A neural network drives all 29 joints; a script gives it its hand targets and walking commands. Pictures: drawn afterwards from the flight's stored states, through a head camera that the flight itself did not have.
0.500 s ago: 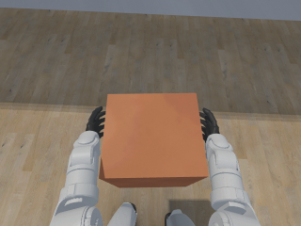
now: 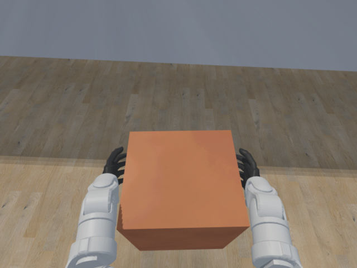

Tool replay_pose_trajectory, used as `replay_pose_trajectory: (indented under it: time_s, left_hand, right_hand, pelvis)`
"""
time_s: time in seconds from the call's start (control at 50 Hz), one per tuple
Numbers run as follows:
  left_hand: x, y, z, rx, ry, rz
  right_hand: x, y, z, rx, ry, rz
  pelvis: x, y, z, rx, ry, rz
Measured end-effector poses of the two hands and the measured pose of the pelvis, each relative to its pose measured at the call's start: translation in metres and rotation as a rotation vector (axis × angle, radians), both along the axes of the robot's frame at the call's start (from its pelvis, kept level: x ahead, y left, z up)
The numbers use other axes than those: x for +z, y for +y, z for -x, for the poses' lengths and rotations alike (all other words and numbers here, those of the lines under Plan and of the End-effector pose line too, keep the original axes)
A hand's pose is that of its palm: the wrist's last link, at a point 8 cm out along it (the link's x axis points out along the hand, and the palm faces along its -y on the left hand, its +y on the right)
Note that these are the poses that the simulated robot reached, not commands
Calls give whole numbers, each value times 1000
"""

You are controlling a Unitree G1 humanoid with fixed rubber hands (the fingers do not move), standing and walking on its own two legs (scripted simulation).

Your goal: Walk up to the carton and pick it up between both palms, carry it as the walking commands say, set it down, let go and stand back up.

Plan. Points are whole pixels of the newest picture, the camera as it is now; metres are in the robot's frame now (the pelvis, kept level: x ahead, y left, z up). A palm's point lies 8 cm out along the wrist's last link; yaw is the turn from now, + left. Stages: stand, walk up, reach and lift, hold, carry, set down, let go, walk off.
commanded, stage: reach and lift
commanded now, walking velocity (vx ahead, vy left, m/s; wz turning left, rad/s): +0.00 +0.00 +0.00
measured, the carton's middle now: (181, 196) +0.30 +0.01 -0.07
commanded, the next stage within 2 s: hold in 1.50 s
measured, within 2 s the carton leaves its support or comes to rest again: neither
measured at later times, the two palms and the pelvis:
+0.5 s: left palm (106, 177) +0.28 +0.17 +0.05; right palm (262, 178) +0.30 -0.16 +0.06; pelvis +0.00 +0.00 +0.01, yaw +0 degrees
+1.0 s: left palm (113, 174) +0.29 +0.16 +0.05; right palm (268, 184) +0.29 -0.17 +0.05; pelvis +0.00 +0.01 +0.01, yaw -1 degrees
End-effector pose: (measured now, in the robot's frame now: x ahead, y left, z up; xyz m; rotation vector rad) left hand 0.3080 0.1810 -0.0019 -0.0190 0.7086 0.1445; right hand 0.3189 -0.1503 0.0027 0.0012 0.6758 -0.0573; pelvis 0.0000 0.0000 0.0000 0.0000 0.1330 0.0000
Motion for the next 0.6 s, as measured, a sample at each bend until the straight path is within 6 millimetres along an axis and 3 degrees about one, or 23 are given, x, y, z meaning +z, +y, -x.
replay_pose_trajectory:
  time_s: [0.36,0.6]
  left_hand:
    - [42,-3,18,8,-44,-3]
    - [51,-10,24,-17,-48,17]
  right_hand:
    - [41,-3,16,6,-44,-7]
    - [54,-9,26,-15,-47,-8]
  pelvis:
    - [9,-2,-4,-5,-171,-3]
    - [10,-1,-1,-5,-233,-3]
